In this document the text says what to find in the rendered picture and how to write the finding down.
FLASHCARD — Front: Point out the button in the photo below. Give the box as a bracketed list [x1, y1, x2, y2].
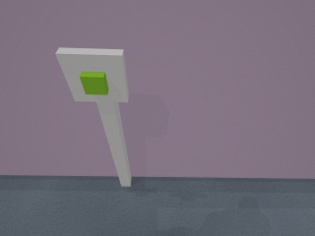
[80, 72, 109, 95]

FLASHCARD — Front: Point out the panel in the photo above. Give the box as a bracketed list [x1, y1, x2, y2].
[55, 47, 132, 187]

